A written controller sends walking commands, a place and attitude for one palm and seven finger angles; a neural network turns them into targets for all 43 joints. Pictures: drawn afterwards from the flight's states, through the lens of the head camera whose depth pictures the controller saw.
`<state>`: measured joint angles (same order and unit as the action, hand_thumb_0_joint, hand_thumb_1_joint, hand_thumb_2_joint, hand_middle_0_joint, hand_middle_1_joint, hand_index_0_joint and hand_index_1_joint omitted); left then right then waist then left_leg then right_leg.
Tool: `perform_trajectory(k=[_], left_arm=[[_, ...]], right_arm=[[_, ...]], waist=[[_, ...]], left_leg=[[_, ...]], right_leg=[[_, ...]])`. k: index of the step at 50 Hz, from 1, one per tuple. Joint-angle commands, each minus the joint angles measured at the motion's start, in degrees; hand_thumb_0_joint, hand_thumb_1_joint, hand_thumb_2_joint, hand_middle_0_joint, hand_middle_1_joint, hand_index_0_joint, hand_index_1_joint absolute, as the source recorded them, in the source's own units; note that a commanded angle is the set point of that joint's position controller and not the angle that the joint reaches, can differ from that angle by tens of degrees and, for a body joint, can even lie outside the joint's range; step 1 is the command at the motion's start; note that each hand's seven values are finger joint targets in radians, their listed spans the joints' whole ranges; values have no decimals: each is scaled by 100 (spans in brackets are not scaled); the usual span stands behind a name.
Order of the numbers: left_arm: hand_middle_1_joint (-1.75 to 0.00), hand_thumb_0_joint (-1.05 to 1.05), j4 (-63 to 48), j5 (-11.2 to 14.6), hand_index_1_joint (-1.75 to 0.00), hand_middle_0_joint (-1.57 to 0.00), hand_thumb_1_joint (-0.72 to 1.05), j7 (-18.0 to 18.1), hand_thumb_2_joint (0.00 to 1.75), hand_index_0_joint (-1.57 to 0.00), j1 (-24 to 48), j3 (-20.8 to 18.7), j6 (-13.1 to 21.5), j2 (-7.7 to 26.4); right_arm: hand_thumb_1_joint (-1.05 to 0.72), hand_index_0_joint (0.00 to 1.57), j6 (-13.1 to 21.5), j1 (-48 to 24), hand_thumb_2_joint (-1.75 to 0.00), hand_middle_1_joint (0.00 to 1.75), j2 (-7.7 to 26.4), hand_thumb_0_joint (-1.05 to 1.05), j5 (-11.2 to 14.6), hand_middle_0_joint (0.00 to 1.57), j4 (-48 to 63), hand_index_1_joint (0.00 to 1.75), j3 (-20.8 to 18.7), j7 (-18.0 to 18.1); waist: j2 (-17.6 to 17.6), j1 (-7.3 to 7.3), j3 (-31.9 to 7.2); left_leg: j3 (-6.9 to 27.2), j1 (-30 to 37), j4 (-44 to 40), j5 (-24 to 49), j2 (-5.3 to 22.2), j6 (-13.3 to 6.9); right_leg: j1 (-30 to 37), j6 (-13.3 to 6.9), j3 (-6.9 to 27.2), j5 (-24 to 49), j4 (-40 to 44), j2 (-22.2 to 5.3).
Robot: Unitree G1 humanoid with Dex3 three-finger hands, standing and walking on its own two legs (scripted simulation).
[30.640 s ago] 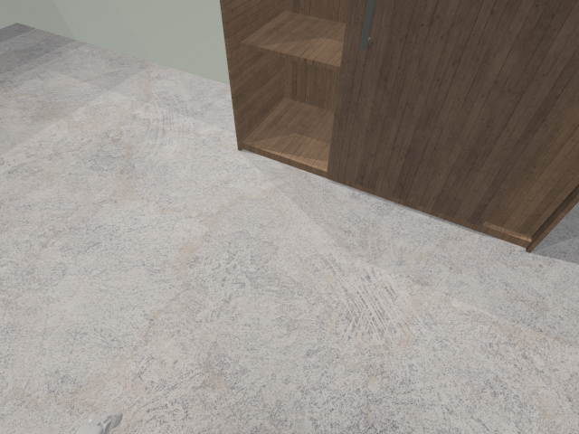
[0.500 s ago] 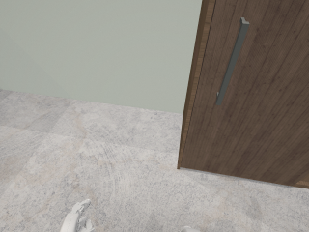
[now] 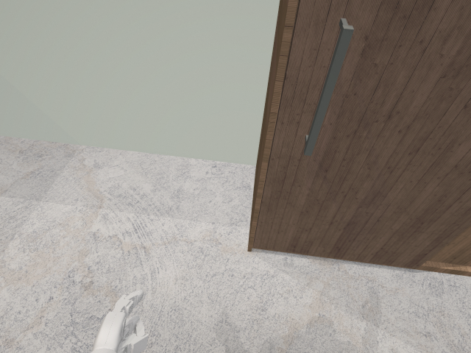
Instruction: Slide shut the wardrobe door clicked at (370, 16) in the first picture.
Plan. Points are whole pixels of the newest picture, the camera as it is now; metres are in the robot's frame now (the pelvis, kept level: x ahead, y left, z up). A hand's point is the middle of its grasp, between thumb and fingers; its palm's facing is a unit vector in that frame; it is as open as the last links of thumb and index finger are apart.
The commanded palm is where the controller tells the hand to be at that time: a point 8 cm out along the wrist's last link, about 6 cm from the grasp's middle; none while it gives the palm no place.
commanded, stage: stop stepping back and stand still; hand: right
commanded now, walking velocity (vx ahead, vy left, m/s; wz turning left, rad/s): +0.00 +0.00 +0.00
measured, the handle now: (323, 96) +0.65 -0.17 +0.11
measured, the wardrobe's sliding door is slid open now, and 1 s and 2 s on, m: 0.00 0.00 0.00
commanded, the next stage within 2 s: let the arm hang, fingers relaxed in 1.16 s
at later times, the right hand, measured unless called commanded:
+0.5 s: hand out of the picture +0.21 -0.29 +0.16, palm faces +0.41 +0.79 -0.45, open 7.4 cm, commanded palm +0.15 -0.32 +0.19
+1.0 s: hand out of the picture +0.17 -0.30 +0.16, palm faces +0.43 +0.80 -0.41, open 7.4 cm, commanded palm +0.11 -0.34 +0.19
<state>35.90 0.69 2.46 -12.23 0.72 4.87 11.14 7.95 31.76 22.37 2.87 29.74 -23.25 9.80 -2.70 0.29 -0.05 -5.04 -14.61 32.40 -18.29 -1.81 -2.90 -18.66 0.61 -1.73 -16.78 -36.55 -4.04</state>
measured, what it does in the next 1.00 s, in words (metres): shifts its weight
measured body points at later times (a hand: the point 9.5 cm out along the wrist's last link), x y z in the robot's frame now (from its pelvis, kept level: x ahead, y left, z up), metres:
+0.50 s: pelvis +0.00 -0.03 +0.01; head +0.01 -0.03 +0.46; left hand +0.18 +0.21 -0.07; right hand +0.18 -0.33 +0.19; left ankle -0.01 +0.09 -0.73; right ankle +0.01 -0.13 -0.73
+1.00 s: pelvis -0.03 -0.04 +0.01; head -0.04 -0.04 +0.46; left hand +0.12 +0.19 -0.07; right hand +0.14 -0.34 +0.18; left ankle -0.01 +0.09 -0.73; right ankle +0.01 -0.13 -0.73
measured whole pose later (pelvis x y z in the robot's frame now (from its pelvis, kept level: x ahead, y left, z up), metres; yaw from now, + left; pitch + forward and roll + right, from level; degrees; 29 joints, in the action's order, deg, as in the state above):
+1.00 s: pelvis -0.03 -0.04 +0.01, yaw +1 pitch -1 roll +2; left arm 34.9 0.8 4.0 -13.5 0.6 4.4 11.6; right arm 7.0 30.7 20.4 2.1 25.7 -20.9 9.7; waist -1.5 -0.1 -0.6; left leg -3.3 -12.7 23.7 -10.4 0.6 0.8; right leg -16.4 -2.0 -3.8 -11.3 -28.1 -1.3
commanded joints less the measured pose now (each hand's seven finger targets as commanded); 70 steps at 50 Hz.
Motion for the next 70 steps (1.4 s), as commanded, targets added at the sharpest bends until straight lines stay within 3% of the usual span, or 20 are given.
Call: perform_trajectory(k=[1, 3, 4, 10, 12, 19, 29, 41, 48, 53, 56, 58, 62, 63, 64, 65, 67, 69, 70], left_arm=[[-30, 0, -906, 33, -30, -20, 90, 154, 90, -20, 566, -303, 221, 730], [-30, 0, -975, 28, -30, -20, 90, 191, 90, -20, 637, -288, 161, 714], [-30, 0, -992, 50, -30, -20, 90, 189, 90, -20, 614, -271, 137, 680], [-30, 0, -1114, 79, -30, -20, 90, 177, 90, -20, 584, -303, 106, 698], [-30, 0, -1142, 85, -30, -20, 90, 171, 90, -20, 565, -307, 75, 698], [-30, 0, -1152, 86, -30, -20, 90, 216, 90, -20, 555, -306, 39, 724], [-30, 0, -1130, 44, -30, -20, 90, 240, 90, -20, 579, -264, 148, 727], [-30, 0, -1047, 32, -30, -20, 90, 213, 90, -20, 541, -244, 226, 709], [-30, 0, -1062, 25, -30, -20, 90, 225, 90, -20, 575, -270, 273, 729], [-30, 0, -1046, 21, -30, -20, 90, 222, 90, -20, 552, -275, 303, 736], [-30, 0, -1019, 27, -30, -20, 90, 210, 90, -20, 506, -265, 306, 720], [-30, 0, -1036, 29, -30, -20, 90, 220, 90, -20, 541, -288, 311, 744], [-30, 0, -1018, 27, -30, -20, 90, 210, 90, -20, 548, -252, 298, 699], [-30, 0, 658, -104, -30, -20, 90, -341, 90, -20, 694, -521, 719, 1612], [-30, 0, 669, -83, -30, -20, 90, -380, 90, -20, 277, -572, 243, 1732], [-30, 0, 553, -113, -30, -20, 90, -369, 90, -20, 236, -525, 22, 1602], [-30, 0, 489, -172, -30, -20, 90, -355, 90, -20, 478, -436, -159, 1646], [-30, 0, 595, -212, -30, -20, 90, -362, 90, -20, 510, -390, -297, 1601], [-30, 0, 680, -224, -30, -20, 90, -364, 90, -20, 442, -348, -371, 1519]], right_arm=[[-90, 20, 275, -305, -90, 30, 985, 0, 2, 20, 752, 30, -640, 127], [-90, 20, 272, -308, -90, 30, 1109, 0, -24, 20, 939, 30, -720, 114], [-90, 20, 282, -316, -90, 30, 1062, 0, -30, 20, 1030, 30, -658, 111], [-90, 20, 292, -8, -90, 30, 1078, 0, 10, 20, 1232, 30, -731, 149], [-90, 20, 293, 153, -90, 30, 1076, 0, 34, 20, 1173, 30, -778, 151], [-90, 20, 259, 131, -90, 30, 948, 0, 48, 20, 873, 30, -646, 122], [-90, 20, 263, -288, -90, 30, 963, 0, -6, 20, 1023, 30, -546, 138], [-90, 20, 274, -406, -90, 30, 810, 0, -49, 20, 712, 30, -453, 118], [-90, 20, 294, -444, -90, 30, 890, 0, -73, 20, 857, 30, -533, 135], [-90, 20, 301, -428, -90, 30, 852, 0, -84, 20, 830, 30, -531, 139], [-90, 20, 299, -397, -90, 30, 777, 0, -88, 20, 751, 30, -484, 139], [-90, 20, 313, -471, -90, 30, 823, 0, -78, 20, 889, 30, -515, 140], [-90, 20, 283, -369, -90, 30, 764, 0, -79, 20, 795, 30, -459, 138], [-90, 20, -253, -627, -90, 30, -133, 0, -475, 20, -3742, 30, 1853, -630], [-90, 20, -662, -790, -90, 30, 89, 0, -462, 20, -3940, 30, 1593, -857], [-90, 20, -740, -983, -90, 30, 74, 0, -467, 20, -4090, 30, 1613, -897], [-90, 20, -760, -1256, -90, 30, 126, 0, -476, 20, -4694, 30, 1728, -939], [-90, 20, -761, -1455, -90, 30, 210, 0, -499, 20, -5470, 30, 1837, -936], [-90, 20, -787, -1633, -90, 30, 202, 0, -491, 20, -5864, 30, 1916, -930]], waist=[[443, -77, -673], [-67, -53, -835], [-131, -55, -869], [-245, -44, -972], [-142, -46, -1002], [-69, -57, -798], [-254, -8, -560], [-54, -13, -304], [-267, 10, -321], [-229, 9, -294], [-46, 0, -347], [-242, 7, -457], [-92, 13, -415], [121, -282, -80], [10, -203, -297], [105, -175, -297], [389, -67, -162], [1031, 2, -284], [1151, -35, -236]], left_leg=[[865, 434, -649, 2180, 875, 22], [591, 491, -499, 2587, 701, 185], [543, 645, -478, 2617, 652, 207], [584, 899, -566, 2720, 668, 159], [572, 943, -579, 2782, 659, 170], [613, 740, -748, 2314, 636, 216], [536, 603, -956, 1392, 555, 257], [561, 402, -1256, 469, 493, 271], [520, 478, -1235, 380, 467, 276], [524, 462, -1227, 317, 449, 279], [515, 502, -1199, 448, 447, 278], [524, 530, -1173, 548, 465, 268], [524, 528, -1172, 673, 469, 279], [347, -467, -502, 1219, 695, 193], [700, -476, -508, 1024, 831, 157], [541, -484, -326, 640, 691, 119], [505, -273, -147, 273, 580, 125], [701, -50, -420, 439, 763, 92], [844, -98, -575, 338, 867, 63]], right_leg=[[631, -133, 167, 1549, 757, -196], [864, -192, 225, 2497, 717, -354], [806, -189, 266, 2642, 747, -378], [674, -107, 184, 2554, 770, -289], [635, -99, 178, 2579, 774, -286], [501, -99, 196, 1995, 974, -302], [270, -131, 289, 1011, 1378, -253], [-18, -153, 359, -390, 1745, -229], [-118, -167, 388, -590, 1831, -216], [-170, -162, 417, -741, 1860, -223], [-119, -153, 406, -510, 1797, -210], [-16, -147, 380, -360, 1754, -199], [-15, -150, 367, -215, 1720, -200], [-44, -178, 406, 1233, 676, -387], [86, -177, 363, 1277, 784, -432], [-59, -280, 454, 1164, 813, -452], [-431, -440, 723, 823, 1064, -515], [-316, -403, 660, 668, 998, -371], [-244, -355, 612, 507, 1005, -266]])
